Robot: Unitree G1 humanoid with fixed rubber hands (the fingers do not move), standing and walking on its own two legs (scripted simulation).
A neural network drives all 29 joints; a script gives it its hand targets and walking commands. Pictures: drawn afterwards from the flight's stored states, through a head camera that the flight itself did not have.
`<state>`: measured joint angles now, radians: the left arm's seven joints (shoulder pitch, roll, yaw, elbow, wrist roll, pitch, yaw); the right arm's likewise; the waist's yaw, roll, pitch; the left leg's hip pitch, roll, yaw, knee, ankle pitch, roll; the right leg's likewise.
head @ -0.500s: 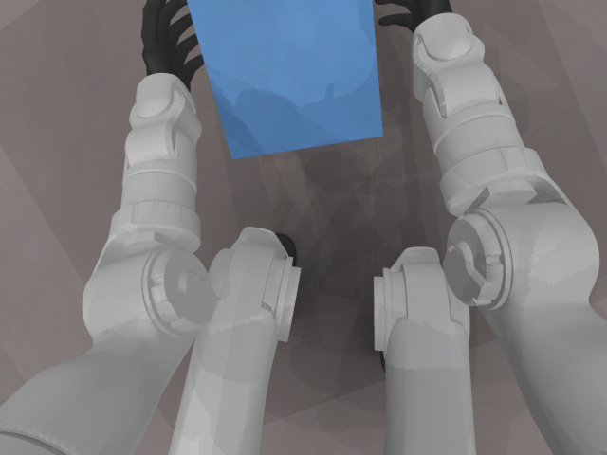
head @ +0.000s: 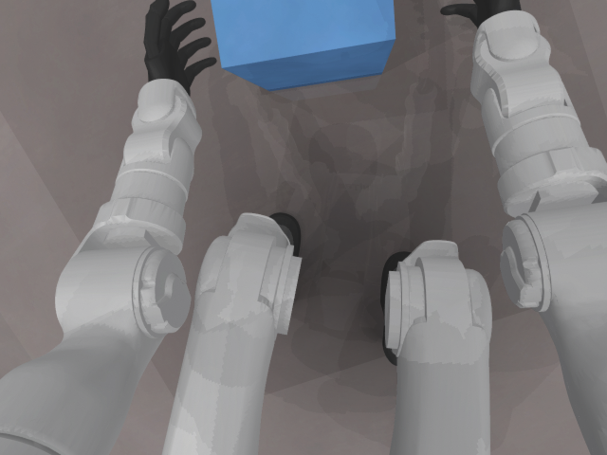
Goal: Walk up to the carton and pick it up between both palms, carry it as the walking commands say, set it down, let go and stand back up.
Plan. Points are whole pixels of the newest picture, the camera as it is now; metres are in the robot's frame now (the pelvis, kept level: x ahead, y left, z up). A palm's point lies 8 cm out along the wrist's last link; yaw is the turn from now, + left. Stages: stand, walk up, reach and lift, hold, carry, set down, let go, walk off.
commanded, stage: set down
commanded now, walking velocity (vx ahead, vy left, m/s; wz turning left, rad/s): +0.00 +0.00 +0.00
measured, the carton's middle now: out of the picture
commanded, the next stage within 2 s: let go in 1.46 s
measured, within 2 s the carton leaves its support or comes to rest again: neither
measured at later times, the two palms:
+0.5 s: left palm (101, 42) +0.47 +0.23 -0.08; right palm out of the picture +0.56 -0.10 -0.08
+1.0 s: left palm out of the picture +0.47 +0.23 +0.07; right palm out of the picture +0.57 -0.11 +0.07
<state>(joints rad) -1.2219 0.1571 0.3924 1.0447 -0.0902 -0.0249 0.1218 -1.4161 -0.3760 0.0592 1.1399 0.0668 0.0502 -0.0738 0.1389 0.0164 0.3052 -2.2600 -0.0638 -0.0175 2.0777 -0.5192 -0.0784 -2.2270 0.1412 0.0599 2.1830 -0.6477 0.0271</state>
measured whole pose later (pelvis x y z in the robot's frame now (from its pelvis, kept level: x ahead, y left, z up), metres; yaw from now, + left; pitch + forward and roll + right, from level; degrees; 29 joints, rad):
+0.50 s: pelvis -0.01 +0.00 +0.04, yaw +1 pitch +43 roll +3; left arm -1.13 0.12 0.36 0.80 -0.10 0.10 0.18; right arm -1.37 -0.35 -0.02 1.02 0.02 0.15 -0.06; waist 0.14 -0.01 0.12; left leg -2.20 -0.08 -0.02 1.91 -0.47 -0.06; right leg -2.15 0.11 0.06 2.02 -0.61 0.03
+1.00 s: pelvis +0.03 +0.01 +0.18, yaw +0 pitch +48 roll +2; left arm -0.89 0.05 0.35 0.62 -0.05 0.14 0.13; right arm -1.17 -0.31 -0.10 0.90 -0.04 0.17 -0.01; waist 0.15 -0.03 -0.09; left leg -1.87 -0.06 -0.04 1.43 -0.40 -0.04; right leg -1.83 0.09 0.08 1.51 -0.51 0.02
